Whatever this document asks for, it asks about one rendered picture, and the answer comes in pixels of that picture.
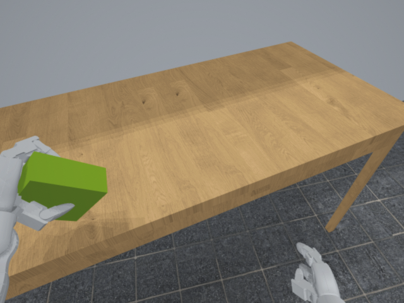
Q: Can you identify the left robot hand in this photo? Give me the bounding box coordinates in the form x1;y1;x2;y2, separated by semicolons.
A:
0;136;75;231

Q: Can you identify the robot left forearm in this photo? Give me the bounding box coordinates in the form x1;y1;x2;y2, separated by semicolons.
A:
0;210;19;303

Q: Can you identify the table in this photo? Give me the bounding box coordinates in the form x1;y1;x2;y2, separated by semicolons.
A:
0;42;404;300

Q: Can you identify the right robot hand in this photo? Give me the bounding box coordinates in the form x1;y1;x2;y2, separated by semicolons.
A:
291;242;340;303

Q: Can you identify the sponge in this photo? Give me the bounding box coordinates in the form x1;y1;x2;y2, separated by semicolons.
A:
18;151;107;221

